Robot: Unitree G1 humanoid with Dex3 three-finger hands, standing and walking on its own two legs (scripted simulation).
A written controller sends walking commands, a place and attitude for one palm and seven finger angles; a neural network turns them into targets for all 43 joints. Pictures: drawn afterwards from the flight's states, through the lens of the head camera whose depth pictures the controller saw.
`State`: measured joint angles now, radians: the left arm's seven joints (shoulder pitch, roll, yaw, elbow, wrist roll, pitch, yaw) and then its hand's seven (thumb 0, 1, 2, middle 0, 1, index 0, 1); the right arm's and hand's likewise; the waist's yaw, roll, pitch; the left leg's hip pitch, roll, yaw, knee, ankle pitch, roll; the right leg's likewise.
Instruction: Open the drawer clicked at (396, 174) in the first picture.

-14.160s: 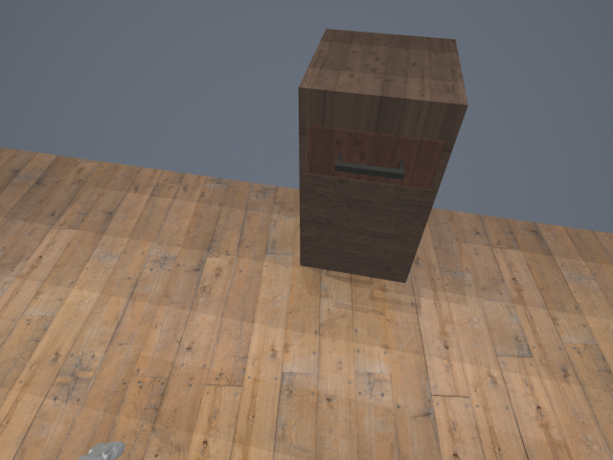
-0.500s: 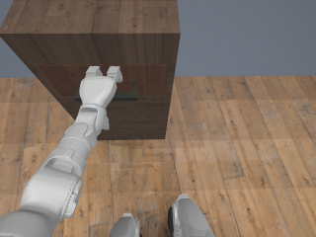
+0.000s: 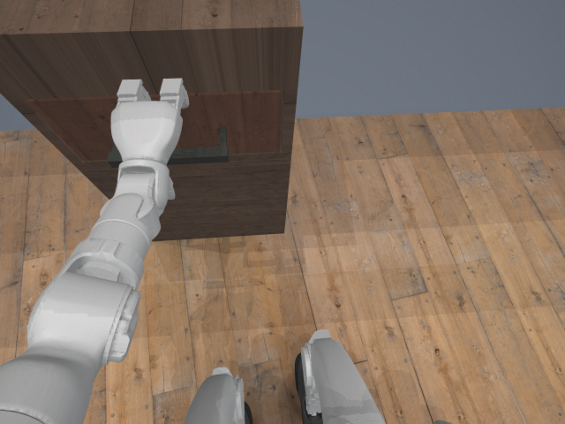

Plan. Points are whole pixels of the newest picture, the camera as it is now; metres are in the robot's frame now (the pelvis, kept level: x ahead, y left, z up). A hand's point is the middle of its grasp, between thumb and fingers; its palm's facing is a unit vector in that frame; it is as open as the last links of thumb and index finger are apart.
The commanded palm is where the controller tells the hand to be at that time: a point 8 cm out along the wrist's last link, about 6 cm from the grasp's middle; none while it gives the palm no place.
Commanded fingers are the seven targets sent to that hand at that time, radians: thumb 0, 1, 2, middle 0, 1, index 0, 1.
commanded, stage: move the hooked fingers above the handle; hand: left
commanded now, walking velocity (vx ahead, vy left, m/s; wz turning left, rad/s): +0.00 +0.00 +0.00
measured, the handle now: (170, 146) +0.57 +0.13 -0.07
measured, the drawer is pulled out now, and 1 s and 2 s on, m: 0.00 0.00 0.00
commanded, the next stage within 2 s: lift the fingers back up to retry in 1.10 s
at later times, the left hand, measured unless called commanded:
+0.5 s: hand (150, 156) +0.53 +0.14 -0.03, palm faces +0.10 -0.02 -1.00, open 13.8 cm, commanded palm +0.49 +0.15 +0.03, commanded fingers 0.00 -0.50 0.30 -0.30 -1.20 -0.30 -1.20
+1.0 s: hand (165, 160) +0.52 +0.12 -0.03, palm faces +0.04 +0.00 -1.00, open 13.9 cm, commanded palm +0.49 +0.15 +0.03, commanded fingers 0.00 -0.50 0.30 -0.30 -1.20 -0.30 -1.20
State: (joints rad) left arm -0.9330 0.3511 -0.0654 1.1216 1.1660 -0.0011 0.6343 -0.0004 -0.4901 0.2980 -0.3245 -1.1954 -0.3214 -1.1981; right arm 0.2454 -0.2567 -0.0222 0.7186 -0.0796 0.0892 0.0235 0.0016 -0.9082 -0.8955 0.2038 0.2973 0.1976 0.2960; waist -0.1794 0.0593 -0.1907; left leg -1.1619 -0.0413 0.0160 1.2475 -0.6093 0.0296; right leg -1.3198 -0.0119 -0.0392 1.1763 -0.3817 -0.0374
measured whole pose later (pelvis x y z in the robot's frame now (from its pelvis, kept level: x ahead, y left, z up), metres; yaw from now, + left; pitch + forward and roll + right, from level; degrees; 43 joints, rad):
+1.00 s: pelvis +0.01 +0.01 +0.00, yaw -2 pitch +30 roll +1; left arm -0.86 0.31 -0.06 1.10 1.17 0.07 0.62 0.00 -0.49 0.30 -0.36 -1.24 -0.31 -1.20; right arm 0.23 -0.26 -0.02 0.67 -0.06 0.12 0.03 0.00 -0.91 -0.90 0.20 0.30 0.20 0.30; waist -0.16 0.06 -0.18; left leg -1.13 -0.03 0.05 1.22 -0.62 0.04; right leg -1.31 0.01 -0.01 1.17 -0.39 -0.03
